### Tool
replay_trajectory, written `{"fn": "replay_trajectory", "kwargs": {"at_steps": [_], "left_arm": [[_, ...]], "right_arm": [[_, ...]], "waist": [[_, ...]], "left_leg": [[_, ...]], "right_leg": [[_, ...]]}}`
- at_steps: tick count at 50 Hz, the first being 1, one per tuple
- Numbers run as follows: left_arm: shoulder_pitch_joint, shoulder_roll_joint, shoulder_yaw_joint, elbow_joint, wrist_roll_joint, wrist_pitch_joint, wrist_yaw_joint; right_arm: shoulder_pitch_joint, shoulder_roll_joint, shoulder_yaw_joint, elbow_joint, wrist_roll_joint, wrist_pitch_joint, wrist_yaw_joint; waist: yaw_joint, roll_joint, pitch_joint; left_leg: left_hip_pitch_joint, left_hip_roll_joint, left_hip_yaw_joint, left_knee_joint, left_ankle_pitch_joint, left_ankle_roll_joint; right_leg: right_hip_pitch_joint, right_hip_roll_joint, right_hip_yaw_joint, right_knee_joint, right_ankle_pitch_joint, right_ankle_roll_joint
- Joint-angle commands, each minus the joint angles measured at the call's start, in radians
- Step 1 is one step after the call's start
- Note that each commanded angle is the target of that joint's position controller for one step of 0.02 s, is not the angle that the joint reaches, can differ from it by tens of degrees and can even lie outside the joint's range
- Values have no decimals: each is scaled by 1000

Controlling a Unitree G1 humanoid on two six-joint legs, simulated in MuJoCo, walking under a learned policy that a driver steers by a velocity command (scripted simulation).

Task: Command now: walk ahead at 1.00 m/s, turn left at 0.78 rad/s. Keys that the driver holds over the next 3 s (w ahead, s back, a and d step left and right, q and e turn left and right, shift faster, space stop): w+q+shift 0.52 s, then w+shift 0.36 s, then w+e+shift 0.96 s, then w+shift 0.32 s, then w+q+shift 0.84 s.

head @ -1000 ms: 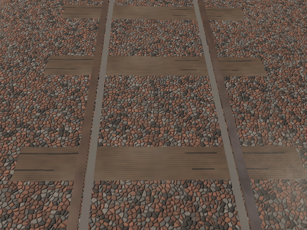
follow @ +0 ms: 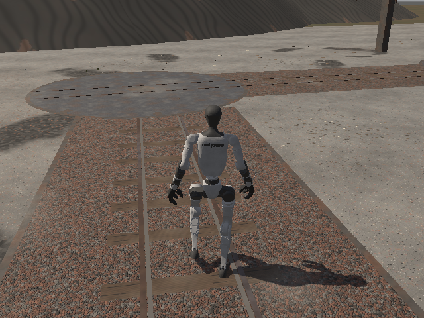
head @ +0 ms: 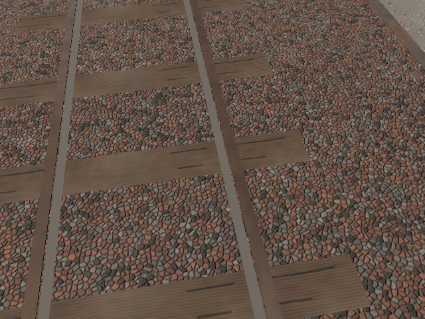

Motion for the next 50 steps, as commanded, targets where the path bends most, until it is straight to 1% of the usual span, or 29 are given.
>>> {"fn": "replay_trajectory", "kwargs": {"at_steps": [1,4,7,9,10,11,12,13,14,15,16,18,20,24,26,28,30,31,32,33,34,35,36,37,39,43,46,48,50], "left_arm": [[-48,10,-7,-39,-8,-36,-3],[-39,50,-2,-27,-5,-40,6],[18,125,8,-20,-8,-28,29],[-10,189,26,-41,2,4,50],[-62,213,35,-62,10,22,53],[-101,215,39,-78,17,38,44],[-150,122,24,-87,18,34,20],[-29,50,-5,-211,10,9,16],[-100,86,-16,-248,11,-20,16],[-151,115,-16,-241,13,-35,13],[-174,110,-16,-245,18,-32,12],[-150,91,-26,-232,51,16,12],[-193,64,-36,-257,54,49,5],[-398,11,-62,-343,10,48,-18],[-421,31,-57,-353,-4,45,-17],[-413,59,-47,-350,1,38,-14],[-280,115,-18,-308,8,30,0],[-116,146,1,-266,9,25,12],[92,191,23,-218,20,20,30],[189,297,50,-197,61,14,33],[105,284,57,-188,41,23,15],[-19,179,42,-210,31,28,7],[-55,122,31,-200,26,28,0],[-44,98,24,-176,29,26,-2],[4,52,6,-113,21,11,-3],[50,86,11,-64,-4,-16,-10],[78,86,8,-40,-22,-21,-15],[106,123,14,-25,-27,-22,-16],[121,171,22,-10,-26,-17,-13]], "right_arm": [[-78,57,29,-105,-4,9,26],[-181,34,40,-146,1,6,45],[-195,-1,40,-146,0,1,50],[-9,-63,19,-96,2,4,38],[185,-107,-4,-41,1,6,26],[374,-152,-35,23,5,4,3],[309,-194,-65,25,38,16,-22],[203,-320,-79,-24,-5,27,-19],[202,-301,-87,-65,-7,31,-31],[177,-214,-71,-49,-5,24,-44],[142,-167,-57,-32,-2,12,-47],[98,-136,-40,-38,4,-23,-53],[89,-132,-35,-44,12,-50,-46],[110,-152,-53,-54,16,-63,-31],[139,-166,-62,-53,23,-63,-23],[171,-161,-63,-42,22,-61,-29],[183,-188,-65,-30,10,-62,-37],[158,-208,-66,-26,2,-62,-34],[111,-163,-52,-39,-5,-71,-33],[192,0,-11,-85,26,-81,-33],[230,-5,11,-95,23,-80,-31],[132,-57,6,-85,3,-66,-36],[63,-72,8,-94,-11,-62,-24],[1,-66,9,-112,-19,-58,-12],[-17,-25,25,-138,-29,-41,8],[-165,-25,46,-212,-29,-34,17],[-306,-14,69,-266,-27,-47,37],[-343,2,80,-272,-17,-53,39],[-327,-29,69,-262,-20,-55,21]], "waist": [[-45,-134,87],[-51,-80,125],[-69,-97,87],[-181,-151,-27],[-277,-161,-112],[-346,-107,-175],[-288,121,-80],[-98,232,-199],[-160,71,-289],[-120,-93,-99],[-55,-152,-9],[20,-175,60],[32,-152,84],[-49,-61,88],[-84,-23,47],[-95,-5,23],[-35,-2,-69],[66,-20,-154],[175,-37,-239],[122,-334,-363],[53,-426,-345],[40,-225,-157],[35,-93,-82],[31,-61,-38],[-4,-124,6],[-16,-114,88],[-6,-100,120],[-1,-95,125],[-17,-98,82]], "left_leg": [[-95,44,9,-85,145,-2],[-14,-1,98,-332,266,33],[140,-117,211,-480,283,79],[348,-182,213,-482,176,112],[545,-196,171,-478,109,146],[771,-192,86,-551,40,185],[852,-118,-68,-623,14,215],[1079,93,-582,-685,149,418],[1110,183,-845,-920,-200,474],[913,171,-821,-1019,-297,402],[733,129,-728,-1022,-227,349],[470,37,-558,-1022,-56,310],[302,-34,-454,-1047,0,294],[224,-129,-357,-1059,129,210],[315,-109,-377,-1024,240,176],[454,-74,-386,-966,340,145],[590,-51,-379,-781,628,107],[585,-70,-339,-582,709,85],[427,-107,-296,-291,585,65],[121,-238,-208,77,-57,29],[-62,-233,-181,185,-255,35],[-127,-148,-157,195,-149,39],[-100,-113,-141,133,-84,31],[-73,-94,-142,82,-81,28],[-52,-74,-166,14,-91,15],[-144,-73,-137,-174,19,-14],[30,-43,14,-478,204,-19],[169,-60,39,-565,264,-11],[232,-98,49,-630,213,2]], "right_leg": [[-47,-218,52,-245,378,-37],[-30,-182,-73,-273,582,-2],[97,-199,-124,-150,1142,32],[141,-240,-108,118,1422,38],[82,-262,-82,362,1439,25],[-58,-234,-64,713,1176,10],[-338,-13,-45,1134,97,20],[-712,47,118,1409,-212,73],[-830,18,275,1385,-162,60],[-834,-44,290,1239,-97,46],[-755,-86,286,1109,-68,50],[-603,-125,281,977,-87,81],[-515,-151,244,802,-81,107],[-349,-112,186,383,300,102],[-293,-77,184,278,391,85],[-273,-64,188,182,388,62],[-155,-13,172,162,246,31],[4,1,142,155,173,14],[237,-86,220,198,39,-8],[481,-369,734,65,-383,-103],[451,-432,1133,-151,-557,-154],[301,-399,984,-144,-572,-156],[177,-349,811,-130,-412,-148],[90,-296,682,-133,-274,-128],[-1,-242,554,-167,-169,-113],[-44,-225,392,-278,27,-135],[-129,-170,272,-367,265,-126],[-130,-190,265,-395,446,-136],[1,-199,250,-294,756,-133]]}}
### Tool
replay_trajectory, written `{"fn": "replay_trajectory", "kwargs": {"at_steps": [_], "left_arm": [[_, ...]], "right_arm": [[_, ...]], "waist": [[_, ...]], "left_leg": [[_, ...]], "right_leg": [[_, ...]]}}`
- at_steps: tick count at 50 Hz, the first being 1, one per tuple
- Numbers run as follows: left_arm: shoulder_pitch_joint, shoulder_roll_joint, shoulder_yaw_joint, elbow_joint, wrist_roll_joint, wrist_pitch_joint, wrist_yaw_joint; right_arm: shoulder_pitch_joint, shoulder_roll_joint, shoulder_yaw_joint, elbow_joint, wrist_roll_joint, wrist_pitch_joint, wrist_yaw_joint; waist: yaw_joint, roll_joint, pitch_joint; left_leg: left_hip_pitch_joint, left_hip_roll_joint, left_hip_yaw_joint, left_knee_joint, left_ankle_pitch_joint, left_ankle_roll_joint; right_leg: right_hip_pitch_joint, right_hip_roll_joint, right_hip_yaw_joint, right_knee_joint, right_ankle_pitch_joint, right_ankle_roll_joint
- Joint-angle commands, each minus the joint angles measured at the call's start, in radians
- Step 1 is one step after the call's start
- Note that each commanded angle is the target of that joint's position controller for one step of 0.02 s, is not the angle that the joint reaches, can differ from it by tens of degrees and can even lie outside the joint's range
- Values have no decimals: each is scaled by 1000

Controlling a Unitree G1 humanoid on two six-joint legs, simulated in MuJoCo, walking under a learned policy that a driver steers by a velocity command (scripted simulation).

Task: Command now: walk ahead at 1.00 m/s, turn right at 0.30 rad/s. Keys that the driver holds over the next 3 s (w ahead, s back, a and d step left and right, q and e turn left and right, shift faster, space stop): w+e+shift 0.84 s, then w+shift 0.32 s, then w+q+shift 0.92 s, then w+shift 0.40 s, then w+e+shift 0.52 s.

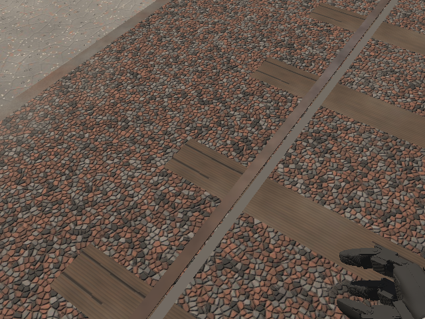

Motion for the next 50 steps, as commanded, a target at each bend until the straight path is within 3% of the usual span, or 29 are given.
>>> {"fn": "replay_trajectory", "kwargs": {"at_steps": [1,3,4,5,6,7,8,10,14,19,21,23,24,25,26,27,28,29,31,33,37,41,44,45,46,47,48,49,50], "left_arm": [[-97,234,43,-69,-4,-18,9],[-115,257,47,-62,3,0,18],[-113,184,31,-89,7,-1,15],[8,11,-2,-126,-26,1,11],[-93,123,22,-140,-23,10,15],[-202,139,31,-157,-16,17,12],[-232,112,24,-158,-8,22,3],[-210,74,24,-149,12,56,-14],[-373,31,16,-220,27,101,-40],[-563,43,-3,-302,18,93,-75],[-585,58,-3,-307,17,89,-82],[-476,101,10,-277,12,88,-68],[-334,137,26,-243,11,88,-59],[-135,182,53,-186,13,87,-44],[-9,229,84,-137,11,91,-17],[-109,309,104,-138,-3,103,1],[-154,401,122,-195,26,115,-1],[-167,348,120,-217,23,117,9],[-222,254,96,-184,15,95,20],[-269,208,75,-192,9,63,26],[-266,209,76,-203,4,28,13],[-212,232,94,-194,-9,26,-1],[-194,240,97,-184,-7,28,12],[-191,259,99,-177,0,28,15],[-210,285,100,-174,11,27,13],[-258,258,91,-181,21,20,11],[-256,122,54,-212,17,8,14],[-108,50,24,-250,-19,5,2],[-189,122,23,-215,12,23,16]], "right_arm": [[24,-104,-32,-40,-4,-16,-25],[350,-166,-67,60,-13,-21,-60],[512,-243,-95,91,-34,-23,-83],[521,-300,-114,89,-63,-26,-86],[487,-247,-110,78,-28,-17,-83],[402,-172,-94,93,-16,-21,-82],[364,-131,-89,106,-12,-28,-78],[354,-95,-81,134,0,-40,-80],[379,-51,-75,192,30,-73,-71],[377,-91,-83,217,23,-86,-80],[421,-140,-90,228,26,-82,-90],[435,-210,-107,219,21,-53,-106],[406,-241,-117,206,14,-32,-112],[362,-257,-123,186,8,-11,-112],[352,-238,-123,185,0,-2,-100],[351,-70,-81,144,-14,-14,-82],[395,-84,-70,20,15,-38,-80],[296,-131,-65,11,3,-67,-81],[251,-129,-59,19,-5,-72,-83],[281,-115,-51,31,-31,-25,-83],[94,-61,-27,-56,-18,5,-64],[-4,-57,-21,-89,17,-2,-54],[37,-102,-39,-78,13,-10,-63],[123,-135,-56,-50,10,-13,-71],[277,-172,-77,-10,12,-18,-84],[484,-208,-97,41,7,-20,-102],[658,-279,-119,72,-25,-27,-117],[552,-340,-135,84,-27,-24,-98],[409,-216,-122,48,-17,-18,-83]], "waist": [[-147,-103,27],[-308,-120,-158],[-351,-39,-277],[-237,211,-429],[-268,127,-396],[-234,65,-188],[-205,32,-91],[-138,69,-25],[-108,41,80],[-97,-8,147],[-93,-11,124],[-25,49,33],[55,74,-45],[147,75,-135],[179,4,-172],[46,-270,-68],[-21,-308,-296],[11,-98,-235],[-89,66,-12],[-160,88,40],[-133,29,106],[-53,-49,53],[-63,-71,6],[-100,-73,-53],[-192,-65,-139],[-308,-57,-219],[-340,127,-329],[-175,454,-387],[-174,191,-202]], "left_leg": [[360,-76,56,-78,-47,17],[737,-80,28,-108,-145,34],[974,122,-166,-107,-404,45],[1198,423,-662,-217,-723,120],[1084,409,-799,-363,-793,115],[926,348,-596,-374,-675,95],[800,315,-461,-397,-489,88],[645,265,-270,-445,-319,59],[584,226,-19,-534,-107,27],[550,138,259,-592,193,-21],[644,151,294,-527,580,-44],[764,179,293,-319,994,-59],[762,203,281,-125,1096,-53],[688,218,252,143,1055,-35],[526,149,246,502,638,-42],[175,-42,209,906,-447,-75],[-142,-103,-13,1091,-523,-104],[-217,-37,-99,1012,-432,-90],[-112,41,-101,790,-359,-95],[31,81,-99,668,-381,-129],[146,92,-29,287,-201,-163],[276,20,-8,-5,102,-133],[360,-16,-15,-133,62,-100],[437,-47,-5,-129,-22,-85],[581,-63,18,-127,-109,-67],[803,-7,-10,-99,-189,-48],[1024,210,-319,-141,-599,-6],[1083,387,-943,-420,-759,99],[950,352,-879,-431,-875,113]], "right_leg": [[-200,-224,95,80,986,-138],[-279,-190,84,527,1003,-111],[-480,-129,67,849,662,-111],[-799,-20,74,1214,-153,-98],[-875,-35,115,1296,-86,-119],[-925,-85,110,1256,29,-116],[-910,-116,101,1211,69,-108],[-839,-148,97,1178,71,-85],[-942,-192,64,1119,162,-64],[-811,-133,-84,741,423,-110],[-711,-59,-159,646,448,-145],[-593,22,-197,633,332,-174],[-446,52,-182,641,261,-196],[-234,68,-136,625,182,-228],[-30,62,-49,560,105,-257],[38,-96,224,555,229,-304],[306,-265,761,321,33,-518],[232,-303,878,139,-160,-477],[-113,-236,716,108,-34,-391],[-357,-155,558,100,112,-368],[-575,-38,407,41,203,-331],[-467,-27,398,79,423,-248],[-294,-63,413,190,625,-198],[-228,-72,405,297,796,-178],[-213,-65,377,484,894,-157],[-336,-32,338,747,811,-138],[-561,50,265,1120,333,-125],[-810,138,201,1293,-131,-96],[-911,31,185,1324,-35,-113]]}}
Over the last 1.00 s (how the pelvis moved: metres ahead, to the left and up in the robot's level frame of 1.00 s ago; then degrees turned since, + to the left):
0.88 0.21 -0.01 37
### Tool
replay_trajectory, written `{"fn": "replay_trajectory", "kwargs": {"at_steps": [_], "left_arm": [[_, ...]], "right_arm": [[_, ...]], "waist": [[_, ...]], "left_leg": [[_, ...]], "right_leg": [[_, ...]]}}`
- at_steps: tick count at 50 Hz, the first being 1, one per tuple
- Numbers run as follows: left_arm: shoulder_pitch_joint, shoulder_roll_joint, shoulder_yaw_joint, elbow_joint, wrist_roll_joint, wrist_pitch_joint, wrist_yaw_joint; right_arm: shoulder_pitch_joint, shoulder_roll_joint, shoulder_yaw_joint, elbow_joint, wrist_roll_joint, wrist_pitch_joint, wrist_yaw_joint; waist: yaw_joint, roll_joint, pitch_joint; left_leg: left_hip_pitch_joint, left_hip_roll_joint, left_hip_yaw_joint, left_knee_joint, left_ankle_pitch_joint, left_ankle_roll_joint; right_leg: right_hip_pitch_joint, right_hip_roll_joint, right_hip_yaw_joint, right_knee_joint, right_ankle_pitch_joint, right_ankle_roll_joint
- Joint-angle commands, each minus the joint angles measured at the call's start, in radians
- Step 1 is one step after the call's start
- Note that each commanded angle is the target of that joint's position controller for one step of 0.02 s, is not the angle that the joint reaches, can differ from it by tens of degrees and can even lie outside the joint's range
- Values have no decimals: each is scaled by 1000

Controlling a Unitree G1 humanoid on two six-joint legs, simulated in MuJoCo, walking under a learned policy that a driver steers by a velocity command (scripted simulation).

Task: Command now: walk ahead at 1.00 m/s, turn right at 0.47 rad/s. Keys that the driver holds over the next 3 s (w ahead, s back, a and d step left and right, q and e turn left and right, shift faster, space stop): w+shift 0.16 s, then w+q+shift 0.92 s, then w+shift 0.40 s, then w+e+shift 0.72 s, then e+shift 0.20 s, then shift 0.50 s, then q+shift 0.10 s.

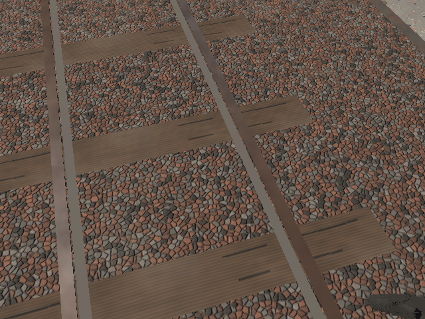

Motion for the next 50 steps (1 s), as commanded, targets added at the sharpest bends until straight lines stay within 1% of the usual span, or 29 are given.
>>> {"fn": "replay_trajectory", "kwargs": {"at_steps": [1,2,5,9,11,13,16,17,18,19,20,21,22,23,25,28,31,35,37,39,40,41,42,43,44,45,46,48,50], "left_arm": [[-65,34,-29,-108,23,-14,-6],[-128,31,-31,-124,31,-10,-17],[-183,-23,-53,-167,42,10,-44],[-364,-16,-74,-253,45,8,-54],[-460,-30,-93,-289,44,-4,-71],[-502,-48,-104,-296,31,-10,-76],[-438,9,-82,-271,38,-14,-43],[-314,39,-66,-234,43,-17,-27],[-124,66,-48,-175,48,-20,-10],[39,139,-20,-143,68,-23,13],[72,199,0,-141,100,-26,19],[45,158,-2,-152,63,-14,17],[-48,81,-18,-136,51,-19,17],[-92,34,-25,-125,47,-26,12],[-97,-7,-33,-95,36,-39,14],[-78,-45,-38,-44,6,-66,5],[-98,-49,-39,-25,12,-81,3],[-70,24,-26,-7,10,-86,16],[-24,83,-14,-7,11,-67,27],[-58,150,5,-29,24,-27,42],[-94,162,10,-49,31,-8,42],[-92,126,6,-43,38,-2,27],[-62,-39,-38,-101,54,-18,12],[-75,0,-44,-215,27,-43,13],[-169,46,-46,-221,35,-67,14],[-187,51,-48,-213,31,-75,13],[-200,33,-55,-210,46,-67,15],[-169,19,-61,-200,66,-19,15],[-235,-6,-70,-237,66,7,8]], "right_arm": [[225,-136,-75,25,5,6,9],[228,-110,-69,50,-1,4,13],[310,-70,-51,145,14,-22,16],[356,-102,-53,189,37,-41,24],[367,-101,-52,201,50,-41,28],[395,-142,-60,214,57,-44,28],[423,-212,-72,238,56,-37,23],[433,-232,-76,249,51,-29,18],[411,-234,-76,248,51,-21,13],[405,-169,-62,223,49,-22,16],[530,13,-28,187,77,-20,15],[444,-90,-47,168,78,-10,13],[323,-116,-58,151,68,-1,14],[288,-93,-52,148,59,4,24],[309,-53,-51,161,39,36,41],[196,-12,-46,110,25,78,60],[73,-1,-33,41,27,79,83],[-56,-26,-21,-2,30,72,110],[-15,-62,-30,17,34,69,104],[214,-124,-55,74,36,69,86],[416,-171,-83,134,34,68,70],[494,-216,-112,173,38,72,42],[398,-310,-131,162,42,86,28],[376,-377,-148,109,27,95,29],[360,-321,-144,97,30,93,18],[324,-263,-130,113,33,86,12],[299,-236,-121,124,38,72,9],[255,-187,-99,116,43,41,5],[253,-186,-97,111,48,18,12]], "waist": [[-120,101,-131],[-114,32,-78],[-77,104,-4],[-73,94,79],[-79,85,97],[-89,82,99],[-46,102,5],[13,127,-82],[110,127,-174],[163,59,-285],[55,-185,-454],[86,-125,-454],[52,-58,-226],[22,-28,-122],[-43,-44,-46],[-75,-38,39],[-100,-53,80],[-96,19,113],[-122,-14,49],[-255,-68,-85],[-342,-57,-178],[-346,40,-185],[-194,305,-117],[-183,286,-338],[-196,89,-234],[-141,-15,-89],[-93,-56,-30],[-25,-78,16],[-23,-53,50]], "left_leg": [[609,347,-690,-385,-575,204],[511,299,-561,-388,-427,188],[398,227,-368,-434,-242,166],[354,198,-198,-541,-21,184],[275,147,-124,-601,133,177],[241,166,-113,-643,311,184],[427,181,-90,-449,789,170],[450,178,-86,-266,907,157],[363,147,-74,-13,831,140],[162,87,-58,300,514,135],[-141,-11,-56,678,-324,124],[-225,-8,-89,780,-261,142],[-283,48,-85,742,-141,142],[-270,80,-78,693,-97,134],[-194,114,-76,658,-93,111],[-269,155,-59,617,-64,91],[-269,144,-4,476,118,96],[-85,63,141,153,284,156],[4,-26,207,115,225,187],[243,-91,198,124,81,226],[467,-109,147,95,2,259],[645,-86,49,30,-70,290],[751,98,-298,40,124,367],[960,238,-765,-226,-157,537],[858,263,-838,-380,-298,486],[675,234,-761,-405,-256,436],[522,190,-674,-398,-146,412],[287,115,-526,-411,-16,395],[153,53,-434,-449,21,385]], "right_leg": [[-628,-114,-68,367,141,14],[-603,-137,-75,312,154,17],[-600,-161,-44,205,134,31],[-680,-171,-100,-31,271,61],[-530,-195,-225,-255,409,70],[-361,-172,-257,-348,480,65],[-224,-110,-266,-431,386,42],[-85,-80,-261,-437,304,32],[138,-100,-242,-461,285,26],[374,-289,-63,-464,56,13],[621,-610,418,-545,-241,-63],[515,-612,607,-718,-360,-77],[350,-539,404,-736,-266,-53],[221,-502,261,-752,-75,-42],[52,-447,63,-804,100,-12],[1,-425,-123,-876,261,12],[-47,-357,-332,-908,456,41],[-16,-333,-488,-935,791,80],[122,-346,-503,-785,1258,102],[151,-390,-485,-447,1520,99],[65,-400,-456,-162,1445,82],[-121,-299,-452,210,858,99],[-503,-124,-398,620,-89,141],[-757,-92,-167,729,-82,150],[-813,-160,-111,631,7,140],[-771,-202,-114,505,72,138],[-699,-229,-114,425,65,148],[-561,-268,-117,299,34,184],[-503,-285,-154,114,52,208]]}}
Over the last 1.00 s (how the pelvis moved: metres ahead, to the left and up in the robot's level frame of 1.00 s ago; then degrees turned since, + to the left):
0.90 -0.24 -0.02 -48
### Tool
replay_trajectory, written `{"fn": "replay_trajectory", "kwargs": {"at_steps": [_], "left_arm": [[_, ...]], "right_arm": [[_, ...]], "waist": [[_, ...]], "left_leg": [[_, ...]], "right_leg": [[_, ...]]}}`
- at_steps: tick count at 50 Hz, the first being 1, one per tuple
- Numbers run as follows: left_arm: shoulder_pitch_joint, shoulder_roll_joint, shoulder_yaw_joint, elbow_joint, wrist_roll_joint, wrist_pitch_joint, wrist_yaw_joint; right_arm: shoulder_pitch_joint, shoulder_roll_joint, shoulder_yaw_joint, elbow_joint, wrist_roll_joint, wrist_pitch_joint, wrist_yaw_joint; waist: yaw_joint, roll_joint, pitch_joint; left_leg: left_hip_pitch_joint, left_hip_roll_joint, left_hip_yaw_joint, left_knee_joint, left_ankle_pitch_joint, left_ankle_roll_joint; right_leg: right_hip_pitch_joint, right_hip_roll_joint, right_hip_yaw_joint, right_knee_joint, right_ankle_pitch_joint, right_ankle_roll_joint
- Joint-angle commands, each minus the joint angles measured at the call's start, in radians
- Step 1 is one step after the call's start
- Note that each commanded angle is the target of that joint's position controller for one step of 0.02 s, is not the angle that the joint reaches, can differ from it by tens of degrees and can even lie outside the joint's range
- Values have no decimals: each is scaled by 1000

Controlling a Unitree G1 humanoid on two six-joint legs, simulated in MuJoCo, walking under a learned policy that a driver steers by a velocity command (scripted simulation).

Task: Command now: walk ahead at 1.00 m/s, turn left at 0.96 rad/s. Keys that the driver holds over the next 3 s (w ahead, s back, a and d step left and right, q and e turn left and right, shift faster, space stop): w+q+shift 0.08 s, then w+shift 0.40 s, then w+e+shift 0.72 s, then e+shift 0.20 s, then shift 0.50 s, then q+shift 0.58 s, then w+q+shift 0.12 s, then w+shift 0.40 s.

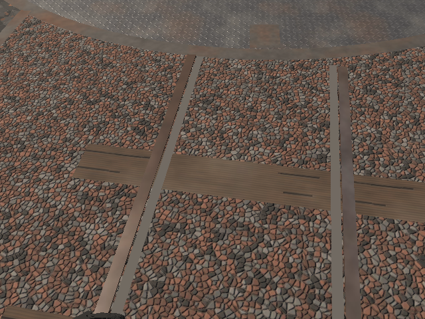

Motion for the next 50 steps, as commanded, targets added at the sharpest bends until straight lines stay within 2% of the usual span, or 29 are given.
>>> {"fn": "replay_trajectory", "kwargs": {"at_steps": [1,5,8,10,11,12,13,14,15,16,17,19,21,24,27,29,31,32,33,34,35,36,37,39,41,43,46,47,50], "left_arm": [[-24,140,33,-90,0,25,-6],[-145,109,17,-130,-38,18,-25],[-153,143,29,-128,-34,9,-21],[1,204,61,-80,-30,3,-6],[168,235,81,-37,-36,1,8],[377,282,103,12,-28,-1,29],[446,387,128,30,15,-8,30],[368,358,131,35,-4,-1,8],[248,259,116,18,-14,1,0],[212,204,106,29,-19,0,-6],[223,180,98,54,-15,-3,-8],[268,137,80,114,-22,-18,-8],[299,154,82,147,-42,-36,-11],[322,175,84,170,-52,-48,-18],[373,181,82,198,-72,-53,-20],[389,231,91,213,-72,-51,-18],[402,280,99,228,-69,-45,-10],[410,301,103,238,-62,-36,-4],[386,305,104,236,-60,-25,1],[377,246,91,213,-56,-25,-1],[509,57,55,177,-86,-25,-4],[430,162,75,163,-91,-16,-1],[298,191,86,142,-81,-8,-3],[250,149,80,144,-64,10,-21],[260,104,77,138,-45,47,-36],[168,82,73,94,-38,72,-50],[52,75,65,44,-44,78,-70],[20,60,53,3,-47,76,-79],[-89,97,50,-18,-43,69,-98]], "right_arm": [[-68,-149,-36,-102,6,-56,-4],[-29,-161,-51,-96,16,-63,11],[27,-152,-49,-68,18,-67,3],[30,-194,-54,-55,3,-66,-6],[-5,-216,-56,-55,-10,-63,-4],[-54,-168,-42,-70,-22,-69,-5],[57,2,-1,-114,12,-77,-2],[85,-15,19,-117,9,-79,0],[-24,-66,12,-111,-7,-68,-4],[-99,-80,15,-122,-19,-65,7],[-165,-74,16,-140,-26,-60,19],[-172,-32,32,-162,-35,-43,39],[-216,-17,43,-187,-37,-33,45],[-380,-27,60,-253,-36,-41,53],[-507,10,87,-296,-30,-57,73],[-514,-5,85,-293,-23,-58,63],[-454,-51,67,-273,-35,-61,38],[-335,-84,50,-239,-38,-63,22],[-138,-112,33,-177,-41,-65,4],[32,-182,5,-140,-59,-67,-17],[66,-246,-18,-136,-96,-72,-22],[41,-201,-16,-151,-59,-61,-18],[-54,-126,-1,-136,-48,-65,-17],[-113,-56,9,-111,-43,-78,-13],[-96,-20,17,-76,-23,-95,-10],[-88,-3,19,-44,-1,-112,-6],[-106,22,24,-22,-7,-121,-4],[-113,-22,17,-29,-9,-130,-3],[-77,-66,8,-9,-6,-130,-15]], "waist": [[63,-79,53],[-14,-1,15],[-41,22,-16],[33,37,-117],[139,32,-196],[246,16,-280],[163,-297,-400],[113,-356,-393],[99,-170,-202],[93,-39,-123],[89,-6,-75],[47,-73,-35],[30,-81,9],[42,-59,70],[64,-49,86],[56,-52,72],[18,-76,-18],[-38,-103,-102],[-137,-102,-197],[-193,-45,-306],[-80,221,-475],[-114,159,-500],[-83,89,-269],[-26,47,-103],[29,68,-46],[46,64,16],[59,60,49],[80,97,61],[61,3,100]], "left_leg": [[-162,258,-389,-351,153,164],[-122,212,-331,-342,334,72],[79,267,-341,-282,517,28],[223,293,-331,-79,843,-9],[201,274,-297,132,893,-31],[31,237,-257,428,744,-48],[-293,92,-173,815,26,-88],[-465,93,-163,908,-170,-77],[-522,178,-141,903,-62,-73],[-494,212,-127,843,1,-80],[-470,231,-126,792,2,-81],[-449,252,-146,724,-11,-95],[-506,258,-143,657,7,-109],[-533,262,-70,428,161,-130],[-294,273,64,166,350,-128],[-232,250,69,100,360,-119],[-120,196,74,56,258,-101],[14,167,67,55,171,-91],[237,182,51,32,145,-84],[481,357,-110,44,-57,-72],[756,688,-599,-26,-355,14],[671,698,-808,-200,-481,27],[502,625,-604,-225,-409,-3],[269,557,-352,-273,-100,-35],[137,533,-203,-326,-11,-54],[116,517,-76,-377,90,-75],[81,398,169,-406,289,-123],[42,436,190,-412,341,-118],[105,416,295,-440,586,-146]], "right_leg": [[-7,-22,-75,-244,85,35],[158,42,-112,-592,476,5],[198,67,-112,-724,500,-38],[319,130,-129,-729,325,-70],[480,136,-151,-741,250,-85],[719,45,-67,-693,105,-103],[969,-242,464,-819,-280,-208],[943,-295,848,-1029,-438,-253],[783,-260,689,-1033,-446,-253],[652,-213,523,-1024,-296,-245],[564,-158,393,-1031,-166,-219],[473,-108,271,-1067,-72,-203],[451,-101,202,-1121,5,-209],[416,-59,38,-1201,218,-213],[327,-32,-15,-1290,482,-213],[420,-53,-19,-1259,695,-222],[553,-64,-28,-1091,1065,-204],[575,-64,-26,-917,1174,-192],[497,-39,-36,-665,1104,-178],[297,14,-48,-361,802,-174],[-36,129,-63,35,-80,-160],[-123,131,-20,147,-55,-179],[-188,71,-23,111,69,-180],[-145,17,-32,37,120,-164],[-96,-15,-35,12,111,-143],[-171,-42,-50,-19,143,-129],[-177,-6,-125,-132,320,-132],[-134,-30,-122,-244,388,-143],[-23,45,-252,-474,492,-188]]}}
Over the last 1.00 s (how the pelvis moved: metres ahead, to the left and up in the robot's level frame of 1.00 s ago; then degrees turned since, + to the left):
0.90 0.14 0.01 33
